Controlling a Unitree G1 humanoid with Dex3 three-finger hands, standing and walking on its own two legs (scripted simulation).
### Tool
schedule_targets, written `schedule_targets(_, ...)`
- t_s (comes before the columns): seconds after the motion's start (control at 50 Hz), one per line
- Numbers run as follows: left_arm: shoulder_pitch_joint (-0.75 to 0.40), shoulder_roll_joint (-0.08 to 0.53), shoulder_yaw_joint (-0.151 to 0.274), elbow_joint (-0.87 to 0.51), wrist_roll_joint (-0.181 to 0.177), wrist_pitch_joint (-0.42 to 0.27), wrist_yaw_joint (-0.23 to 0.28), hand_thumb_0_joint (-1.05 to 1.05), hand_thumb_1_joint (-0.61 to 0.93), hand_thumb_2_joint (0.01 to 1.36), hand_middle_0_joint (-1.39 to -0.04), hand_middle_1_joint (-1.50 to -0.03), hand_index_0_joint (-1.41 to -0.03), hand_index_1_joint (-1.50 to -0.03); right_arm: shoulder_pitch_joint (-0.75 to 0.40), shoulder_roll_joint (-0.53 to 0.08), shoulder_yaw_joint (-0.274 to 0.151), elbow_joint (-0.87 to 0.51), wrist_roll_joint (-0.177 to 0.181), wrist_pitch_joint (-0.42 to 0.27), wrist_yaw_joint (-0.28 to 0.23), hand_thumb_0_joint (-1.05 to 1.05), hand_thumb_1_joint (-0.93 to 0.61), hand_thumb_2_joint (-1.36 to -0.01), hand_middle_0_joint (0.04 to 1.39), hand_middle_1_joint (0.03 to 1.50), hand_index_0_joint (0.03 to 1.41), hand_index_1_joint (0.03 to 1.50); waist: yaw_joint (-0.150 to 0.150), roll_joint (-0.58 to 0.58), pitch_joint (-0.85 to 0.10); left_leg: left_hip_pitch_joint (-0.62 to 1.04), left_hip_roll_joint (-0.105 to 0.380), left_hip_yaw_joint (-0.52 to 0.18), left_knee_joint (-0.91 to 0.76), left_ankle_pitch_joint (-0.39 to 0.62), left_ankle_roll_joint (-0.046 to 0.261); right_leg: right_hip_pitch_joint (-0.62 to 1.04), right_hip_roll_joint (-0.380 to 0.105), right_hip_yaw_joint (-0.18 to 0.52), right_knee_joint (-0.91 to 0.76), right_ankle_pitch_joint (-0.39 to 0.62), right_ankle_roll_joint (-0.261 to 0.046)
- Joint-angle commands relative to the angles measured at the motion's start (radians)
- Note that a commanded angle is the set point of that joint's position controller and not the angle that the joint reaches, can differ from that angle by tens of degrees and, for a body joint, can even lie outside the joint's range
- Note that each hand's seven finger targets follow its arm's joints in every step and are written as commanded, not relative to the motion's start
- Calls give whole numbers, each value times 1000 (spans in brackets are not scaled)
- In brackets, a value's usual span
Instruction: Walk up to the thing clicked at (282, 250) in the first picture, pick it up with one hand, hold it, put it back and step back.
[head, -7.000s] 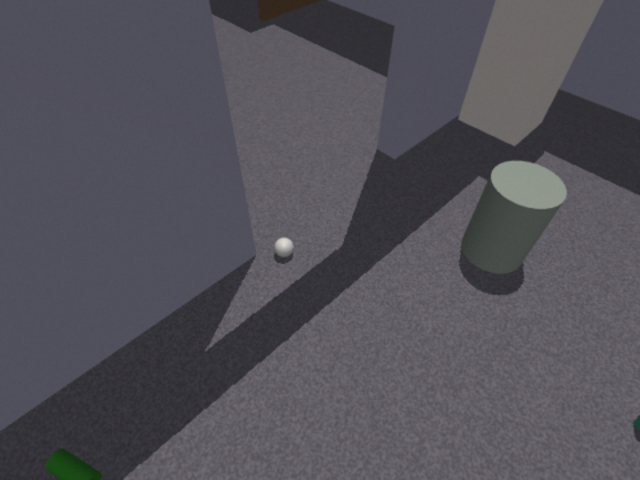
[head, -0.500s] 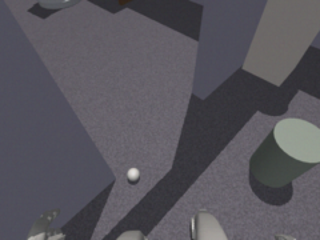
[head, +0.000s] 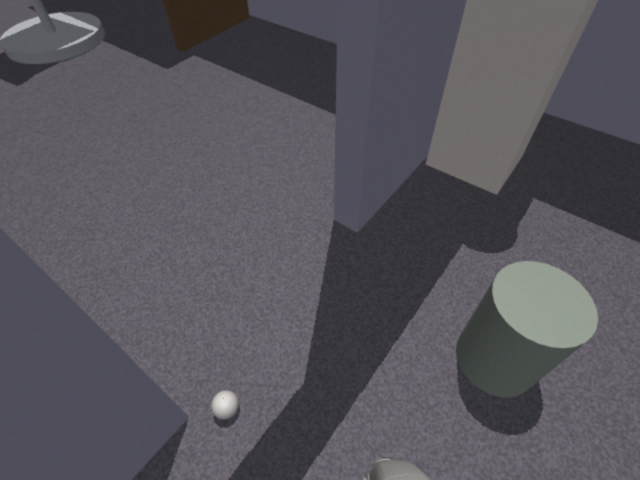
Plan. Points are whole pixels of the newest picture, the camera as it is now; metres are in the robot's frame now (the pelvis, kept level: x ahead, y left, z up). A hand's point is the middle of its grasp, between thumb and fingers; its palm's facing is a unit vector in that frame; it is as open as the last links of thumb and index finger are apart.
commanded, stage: walk up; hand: left
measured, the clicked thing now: (225, 404) +0.42 +0.28 -0.72
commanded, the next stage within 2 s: stand in 0.86 s
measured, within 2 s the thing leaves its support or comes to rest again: neither
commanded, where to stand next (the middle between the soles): +0.07 +0.05 m, yaw +1 degrees
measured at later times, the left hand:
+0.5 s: hand out of the picture +0.14 +0.30 -0.15, palm faces -0.04 -0.91 -0.41, open 7.4 cm
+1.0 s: hand out of the picture +0.11 +0.30 -0.14, palm faces -0.04 -0.93 -0.36, open 7.4 cm
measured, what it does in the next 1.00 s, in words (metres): steps on the spot: left foot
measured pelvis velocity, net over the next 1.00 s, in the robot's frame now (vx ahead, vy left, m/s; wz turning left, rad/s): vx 0.06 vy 0.03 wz -0.01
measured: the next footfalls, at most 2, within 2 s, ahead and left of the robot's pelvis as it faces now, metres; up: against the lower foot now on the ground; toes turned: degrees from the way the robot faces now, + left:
left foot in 0.30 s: +0.15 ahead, +0.16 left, +0.00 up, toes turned +0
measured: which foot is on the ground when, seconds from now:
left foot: up 0.00-0.28, down 0.30-1.00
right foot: down 0.00-1.00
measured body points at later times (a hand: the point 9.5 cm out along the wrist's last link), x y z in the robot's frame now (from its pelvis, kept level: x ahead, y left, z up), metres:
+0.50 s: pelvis +0.05 +0.03 -0.01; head +0.09 +0.03 +0.44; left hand +0.14 +0.35 -0.12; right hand +0.14 -0.28 -0.13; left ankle +0.11 +0.16 -0.72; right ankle +0.08 -0.11 -0.72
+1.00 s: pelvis +0.06 +0.03 +0.01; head +0.07 +0.03 +0.46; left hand +0.11 +0.34 -0.11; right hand +0.14 -0.27 -0.12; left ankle +0.11 +0.16 -0.72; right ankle +0.08 -0.11 -0.72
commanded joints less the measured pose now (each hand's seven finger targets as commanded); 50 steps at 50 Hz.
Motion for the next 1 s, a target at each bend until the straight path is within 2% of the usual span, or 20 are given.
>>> schedule_targets(0.0, 94, 333, 75, -83, -22, -31, 37, 0, 900, 900, -200, -300, -200, -300, 29, -199, -52, -81, 19, -18, -10, 0, -900, -900, 200, 300, 200, 300, 49, -57, -39, -405, 1, -125, 287, 29, 26, 233, -332, 500, -345, -223, -220)
schedule_targets(0.04, 58, 290, 56, -92, -17, -32, 46, 0, 900, 900, -200, -300, -200, -300, 75, -173, -51, -58, 10, -12, -5, 0, -900, -900, 200, 300, 200, 300, 16, -138, -11, -323, 8, -81, 197, 117, 9, 105, -249, 321, -350, -103, -172)
schedule_targets(0.1, 10, 257, 40, -123, 2, -34, 56, 0, 900, 900, -200, -300, -200, -300, 62, -127, -44, -44, 0, 5, -1, 0, -900, -900, 200, 300, 200, 300, 9, -179, -30, -223, 17, -23, 28, 132, -28, 6, -217, 176, -282, 188, -184)
schedule_targets(0.18, -42, 253, 26, -134, -4, -17, 67, 0, 900, 900, -200, -300, -200, -300, -33, -112, -47, -46, 4, 14, -6, 0, -900, -900, 200, 300, 200, 300, 22, -212, -85, -81, -10, 18, -93, 235, -28, -64, -237, 164, -177, 349, -172)
schedule_targets(0.26, -59, 238, 16, -133, -18, 11, 76, 0, 900, 900, -200, -300, -200, -300, -80, -140, -56, -46, -4, 2, -14, 0, -900, -900, 200, 300, 200, 300, 9, -153, -106, -19, -33, -1, -268, 357, 1, -81, -200, 178, -35, 271, -117)
schedule_targets(0.28, -43, 221, 11, -129, -22, 16, 77, 0, 900, 900, -200, -300, -200, -300, -85, -171, -60, -50, -9, -4, -18, 0, -900, -900, 200, 300, 200, 300, 17, -75, -122, -24, 40, -94, -314, 508, 17, -71, -155, 155, 27, 204, -82)
schedule_targets(0.3, -18, 195, 6, -132, -32, 20, 79, 0, 900, 900, -200, -300, -200, -300, -126, -226, -69, -68, -7, -10, -18, 0, -900, -900, 200, 300, 200, 300, 42, 22, -161, -21, 160, -250, -378, 572, 82, -64, -59, 90, 131, 49, -32)
schedule_targets(0.32, -17, 188, 2, -99, -38, 30, 86, 0, 900, 900, -200, -300, -200, -300, -181, -232, -66, -73, 7, -10, -15, 0, -900, -900, 200, 300, 200, 300, 48, 99, -176, -74, 212, -313, -402, 548, 161, 5, -4, 22, 183, -85, -12)
schedule_targets(0.34, -15, 193, 8, -67, -30, 31, 87, 0, 900, 900, -200, -300, -200, -300, -216, -203, -58, -70, 8, -9, -13, 0, -900, -900, 200, 300, 200, 300, 57, 111, -172, -143, 216, -319, -403, 550, 175, 77, -4, 31, 184, -198, -11)
schedule_targets(0.4, 0, 218, 8, -38, -17, 21, 79, 0, 900, 900, -200, -300, -200, -300, -264, -180, -45, -67, 15, 9, -15, 0, -900, -900, 200, 300, 200, 300, 68, 101, -171, -183, 104, -161, -312, 465, 89, 109, -51, 80, 43, -14, -35)
schedule_targets(0.46, -71, 275, 17, -43, -7, 21, 75, 0, 900, 900, -200, -300, -200, -300, -238, -167, -44, -44, 15, 21, -16, 0, -900, -900, 200, 300, 200, 300, 26, 16, -162, -119, 24, -99, -239, 313, 31, 5, -143, 201, -42, 26, -84)
schedule_targets(0.58, -80, 215, -3, -9, -7, 27, 73, 0, 900, 900, -200, -300, -200, -300, -290, -178, -44, -28, 7, 20, -4, 0, -900, -900, 200, 300, 200, 300, 37, 49, -148, -175, 110, -203, -401, 198, 106, 35, -28, 75, 46, -148, -34)
schedule_targets(0.64, -48, 217, 1, 18, 1, 25, 69, 0, 900, 900, -200, -300, -200, -300, -330, -176, -41, -26, 7, 27, -4, 0, -900, -900, 200, 300, 200, 300, 53, 37, -107, -215, 81, -177, -394, 61, 72, 29, -62, 120, -54, -199, -47)
schedule_targets(0.68, -96, 259, 12, 9, 11, 20, 66, 0, 900, 900, -200, -300, -200, -300, -322, -163, -41, -15, 7, 34, -2, 0, -900, -900, 200, 300, 200, 300, 27, -52, -59, -191, 8, -107, -321, 2, 26, -61, -131, 236, -172, -243, -74)
schedule_targets(0.72, -134, 263, 9, 7, 10, 18, 67, 0, 900, 900, -200, -300, -200, -300, -291, -144, -39, 10, 4, 33, 3, 0, -900, -900, 200, 300, 200, 300, 3, -65, -79, -113, -11, -79, -300, 49, 10, -101, -169, 269, -207, -239, -82)
schedule_targets(0.82, -130, 216, -2, 18, 5, 21, 63, 0, 900, 900, -200, -300, -200, -300, -295, -159, -39, 29, 4, 23, 7, 0, -900, -900, 200, 300, 200, 300, 20, -30, -115, -98, 47, -159, -433, 50, 34, -32, -80, 145, -149, -210, -35)
schedule_targets(0.84, -121, 182, -15, 51, 0, 30, 50, 0, 900, 900, -200, -300, -200, -300, -284, -135, -21, 46, -4, 8, 4, 0, -900, -900, 200, 300, 200, 300, 17, -63, -169, -95, 76, -191, -524, -92, 36, 33, -84, 150, -208, -309, -17)
schedule_targets(0.86, -115, 175, -16, 56, 3, 31, 45, 0, 900, 900, -200, -300, -200, -300, -307, -148, -23, 54, -6, -1, 2, 0, -900, -900, 200, 300, 200, 300, 27, -35, -145, -98, 76, -196, -551, -123, 30, 42, -79, 146, -212, -287, -12)
schedule_targets(0.88, -114, 172, -17, 66, 6, 31, 42, 0, 900, 900, -200, -300, -200, -300, -323, -152, -21, 63, -7, -5, -1, 0, -900, -900, 200, 300, 200, 300, 33, -16, -116, -116, 70, -191, -569, -121, 23, 55, -75, 141, -217, -268, -11)
schedule_targets(0.98, -119, 172, -18, 106, -6, 17, 41, 0, 900, 900, -200, -300, -200, -300, -315, -130, -6, 116, -6, -30, -12, 0, -900, -900, 200, 300, 200, 300, 37, -1, -134, -21, 69, -143, -579, 208, 2, 133, -93, 130, -241, -17, -13)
